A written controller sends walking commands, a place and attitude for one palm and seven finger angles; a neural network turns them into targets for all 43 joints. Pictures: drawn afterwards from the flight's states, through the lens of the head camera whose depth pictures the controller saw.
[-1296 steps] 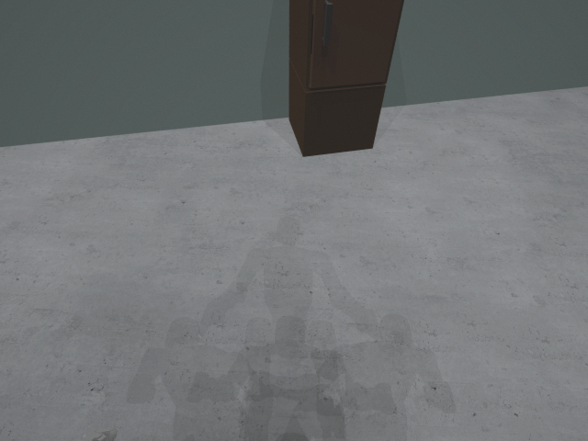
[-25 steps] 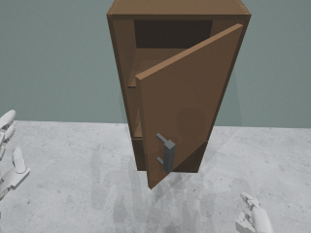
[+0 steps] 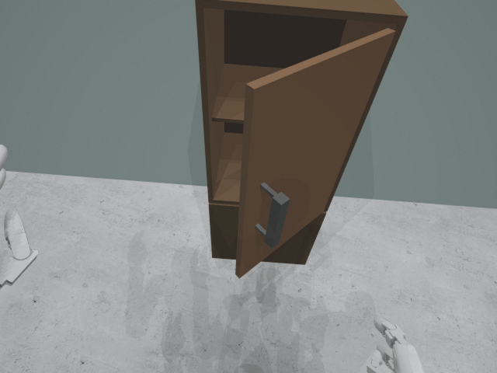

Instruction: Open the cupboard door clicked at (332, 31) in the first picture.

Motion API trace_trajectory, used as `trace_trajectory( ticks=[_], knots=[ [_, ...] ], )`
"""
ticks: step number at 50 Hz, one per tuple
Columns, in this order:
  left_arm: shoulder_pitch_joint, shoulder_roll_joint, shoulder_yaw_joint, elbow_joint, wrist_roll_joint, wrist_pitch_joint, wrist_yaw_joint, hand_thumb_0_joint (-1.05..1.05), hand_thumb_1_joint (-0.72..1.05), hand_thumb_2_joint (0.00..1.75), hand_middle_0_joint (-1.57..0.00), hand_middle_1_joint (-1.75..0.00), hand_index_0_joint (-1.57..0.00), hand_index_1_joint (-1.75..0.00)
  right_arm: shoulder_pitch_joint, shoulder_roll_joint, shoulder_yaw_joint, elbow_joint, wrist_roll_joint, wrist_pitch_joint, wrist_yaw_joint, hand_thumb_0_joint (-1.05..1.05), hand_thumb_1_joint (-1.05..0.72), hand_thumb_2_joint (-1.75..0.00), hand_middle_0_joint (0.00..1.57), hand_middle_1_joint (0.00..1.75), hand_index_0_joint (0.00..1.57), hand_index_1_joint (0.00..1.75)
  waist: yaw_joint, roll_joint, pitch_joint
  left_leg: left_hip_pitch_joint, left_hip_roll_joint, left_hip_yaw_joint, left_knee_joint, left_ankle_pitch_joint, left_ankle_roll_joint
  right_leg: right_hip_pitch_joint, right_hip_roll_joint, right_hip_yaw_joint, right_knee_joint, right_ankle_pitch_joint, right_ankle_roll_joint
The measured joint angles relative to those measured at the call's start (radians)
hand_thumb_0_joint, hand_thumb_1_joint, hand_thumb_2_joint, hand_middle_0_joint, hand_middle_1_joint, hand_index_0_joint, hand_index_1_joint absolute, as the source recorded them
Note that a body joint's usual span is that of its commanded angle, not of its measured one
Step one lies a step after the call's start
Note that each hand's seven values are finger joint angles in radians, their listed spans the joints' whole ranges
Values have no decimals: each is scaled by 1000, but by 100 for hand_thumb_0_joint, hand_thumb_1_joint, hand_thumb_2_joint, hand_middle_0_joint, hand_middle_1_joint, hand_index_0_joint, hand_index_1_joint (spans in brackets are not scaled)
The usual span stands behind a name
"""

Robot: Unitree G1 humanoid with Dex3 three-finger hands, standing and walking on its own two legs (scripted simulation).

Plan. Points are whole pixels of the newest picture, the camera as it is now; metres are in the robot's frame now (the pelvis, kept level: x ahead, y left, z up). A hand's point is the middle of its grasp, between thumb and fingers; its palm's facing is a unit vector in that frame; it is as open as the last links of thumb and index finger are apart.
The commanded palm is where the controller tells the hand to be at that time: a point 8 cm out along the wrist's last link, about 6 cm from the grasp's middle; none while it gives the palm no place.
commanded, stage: step back with the hand held close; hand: left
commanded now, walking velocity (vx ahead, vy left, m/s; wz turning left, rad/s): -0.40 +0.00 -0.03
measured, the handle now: (268, 215) +0.44 -0.02 -0.04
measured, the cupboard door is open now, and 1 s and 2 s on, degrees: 44 44 44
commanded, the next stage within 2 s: stop stepping back and stand still in 0.62 s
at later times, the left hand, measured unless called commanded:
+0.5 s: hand out of the picture +0.13 +0.29 +0.19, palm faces +0.45 -0.74 -0.49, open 7.4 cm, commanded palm +0.07 +0.32 +0.19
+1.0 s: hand out of the picture +0.08 +0.27 +0.17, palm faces +0.39 -0.81 -0.44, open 7.4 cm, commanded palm +0.04 +0.30 +0.19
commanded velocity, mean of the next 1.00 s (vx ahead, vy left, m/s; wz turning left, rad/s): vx -0.22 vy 0.01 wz -0.04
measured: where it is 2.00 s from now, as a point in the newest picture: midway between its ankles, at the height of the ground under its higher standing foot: outside the picture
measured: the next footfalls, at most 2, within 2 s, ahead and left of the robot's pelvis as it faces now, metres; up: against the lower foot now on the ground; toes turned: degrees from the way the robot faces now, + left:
right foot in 0.68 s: -0.22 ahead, -0.13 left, +0.00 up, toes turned -2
right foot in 1.16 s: -0.16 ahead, -0.06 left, +0.00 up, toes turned -3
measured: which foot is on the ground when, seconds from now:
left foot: down 0.00-1.00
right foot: down 0.00-0.36, up 0.38-0.66, down 0.68-1.00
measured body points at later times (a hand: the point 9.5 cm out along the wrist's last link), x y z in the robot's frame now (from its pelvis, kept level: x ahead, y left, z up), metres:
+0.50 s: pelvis -0.05 +0.01 +0.01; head -0.04 +0.05 +0.46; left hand +0.10 +0.33 +0.21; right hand +0.13 -0.22 -0.06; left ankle +0.06 +0.08 -0.73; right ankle -0.11 -0.13 -0.67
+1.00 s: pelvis -0.11 +0.01 -0.02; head -0.15 +0.04 +0.43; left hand +0.06 +0.31 +0.20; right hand -0.03 -0.28 -0.09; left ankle +0.06 +0.08 -0.72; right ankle -0.26 -0.13 -0.73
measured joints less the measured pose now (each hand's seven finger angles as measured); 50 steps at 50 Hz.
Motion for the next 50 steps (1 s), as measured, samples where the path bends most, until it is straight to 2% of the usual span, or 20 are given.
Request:
trace_trajectory(
  ticks=[4, 7, 11, 15, 18, 20, 22, 25, 27, 30, 32, 34, 35, 36, 38, 41, 44, 45, 47, 50],
  knots=[
    [8, 36, 26, -13, 10, -12, -8, 1, 89, 90, -21, -30, -21, -30, 18, 9, -4, -2, -1, -11, -1, 1, -90, -90, 20, 30, 21, 30, -17, -11, 5, -4, -12, -11, -7, 37, 3, 10, 26, 53, 71, -30, 11],
    [13, 45, 55, -10, 14, -28, -15, 1, 89, 90, -21, -30, -21, -30, 14, 11, -9, 3, -8, -18, 6, 1, -90, -90, 20, 30, 21, 30, -6, -11, -2, -26, -11, -10, 6, 32, 1, 28, 44, 93, 82, -95, 2],
    [3, 28, 44, -6, -2, -27, -20, 1, 89, 90, -21, -30, -21, -30, -30, 3, -16, 23, -4, -24, 21, 1, -90, -90, 20, 30, 21, 30, 5, 4, 21, -42, 3, -11, 5, 53, -9, 19, 58, 94, 59, -55, -1],
    [5, 22, -2, -22, -14, -24, -27, 1, 89, 90, -21, -30, -21, -30, -51, -3, -30, 27, 5, -14, 25, 1, -90, -90, 20, 30, 21, 30, -7, 2, 18, -69, -3, -21, 20, -12, -24, 16, 48, 82, 21, -23, 4],
    [21, 43, -1, -45, -19, -32, -25, 1, 89, 90, -21, -30, -21, -30, -57, -5, -34, 18, 7, -3, 16, 1, -90, -90, 20, 30, 21, 30, -17, -9, 17, -84, -7, -18, -2, 27, -15, 0, 38, 76, 15, -17, 12],
    [26, 59, 20, -49, -12, -38, -28, 1, 88, 90, -21, -30, -21, -30, -58, -4, -37, 7, 4, -6, 8, 1, -90, -90, 20, 30, 21, 30, -18, 0, 25, -87, 4, -15, -28, 101, 9, -27, 57, 83, 96, -97, 17],
    [21, 76, 40, -48, -8, -34, -32, 1, 88, 90, -21, -30, -21, -30, -52, 9, -45, 10, -6, -18, 4, 1, -90, -90, 20, 30, 21, 30, -17, 13, 26, -82, 15, -27, -62, 157, 19, -35, 91, 92, 279, -183, 15],
    [31, 79, 63, -48, -25, -26, -23, 1, 88, 90, -21, -30, -21, -30, -44, 37, -40, 39, -11, -41, 15, 1, -90, -90, 20, 30, 21, 30, 12, 5, -10, -69, 28, -20, -142, 191, 12, 25, 103, 80, 415, -283, 6],
    [36, 59, 60, -49, -39, -17, -9, 1, 89, 90, -21, -30, -21, -30, -47, 52, -26, 56, -14, -55, 23, 1, -90, -90, 20, 30, 21, 30, 35, -2, -39, -64, 39, -3, -209, 232, 6, 95, 91, 65, 378, -331, 0],
    [10, 21, 30, -38, -53, -1, -1, 1, 89, 90, -21, -30, -21, -30, -73, 69, -6, 73, -22, -67, 35, 1, -90, -90, 20, 30, 21, 30, 58, -8, -68, -70, 55, 24, -302, 300, -4, 208, 69, 49, 202, -371, -17],
    [-23, 11, 9, -28, -58, 1, -4, 1, 89, 90, -20, -30, -20, -30, -104, 76, 2, 71, -26, -68, 44, 1, -90, -90, 20, 30, 21, 30, 64, -11, -67, -88, 63, 41, -339, 340, -12, 274, 54, 48, 43, -338, -33],
    [-47, 35, 14, -36, -62, -9, -10, 2, 89, 90, -20, -30, -20, -30, -145, 86, 12, 54, -26, -59, 54, 1, -90, -90, 20, 30, 21, 30, 74, -42, -50, -133, 65, 85, -313, 354, -20, 312, 16, 79, -107, -241, -61],
    [-55, 48, 18, -38, -60, -22, -15, 2, 89, 90, -20, -30, -20, -30, -168, 87, 17, 51, -26, -55, 56, 1, -90, -90, 20, 30, 21, 30, 72, -47, -37, -164, 74, 103, -268, 343, -26, 311, 8, 94, -128, -260, -41],
    [-65, 47, 5, -31, -54, -31, -23, 2, 89, 90, -20, -30, -20, -30, -180, 81, 18, 60, -29, -51, 55, 1, -90, -90, 20, 30, 21, 30, 62, -23, -22, -175, 90, 88, -228, 311, -35, 307, 28, 93, -109, -276, -25],
    [-62, 59, -17, -39, -52, -28, -37, 2, 89, 90, -20, -30, -21, -30, -161, 75, 17, 69, -13, -40, 48, 1, -90, -90, 20, 30, 21, 30, 30, -5, -8, -165, 86, 50, -191, 278, -50, 322, 44, 83, -78, -285, -7],
    [5, 99, 1, -66, -62, -23, -57, 2, 89, 90, -21, -30, -21, -30, -87, 62, 14, 55, 3, -27, 30, 1, -90, -90, 21, 30, 21, 30, -27, -11, -21, -136, 71, 29, -164, 306, -29, 351, 43, 69, -27, -316, -2],
    [80, 126, 33, -49, -72, -25, -59, 1, 88, 90, -21, -30, -21, -30, -6, 35, -1, 49, 0, -13, 10, 1, -90, -90, 20, 30, 21, 30, -66, -12, -55, -133, 52, 15, -125, 250, -42, 375, 31, 47, -20, -337, -12],
    [98, 129, 43, -41, -73, -23, -56, 1, 88, 90, -21, -30, -21, -30, 19, 23, -8, 53, -2, -12, 4, 1, -90, -90, 20, 30, 21, 30, -69, -11, -64, -140, 47, 11, -95, 204, -53, 382, 27, 41, -18, -343, -14],
    [116, 127, 56, -28, -71, -23, -45, 1, 88, 90, -21, -30, -21, -30, 65, -3, -23, 75, -5, -12, -8, 1, -90, -90, 20, 30, 21, 30, -57, -7, -76, -155, 39, 2, -18, 107, -72, 395, 23, 41, -9, -350, -9],
    [72, 94, 52, -1, -58, -19, -30, 1, 88, 90, -21, -30, -21, -30, 115, -34, -41, 126, -2, -24, -22, 1, -90, -90, 20, 30, 21, 30, -30, -3, -72, -144, 33, -3, 38, 109, -59, 423, 22, 42, 21, -377, 11]
  ],
)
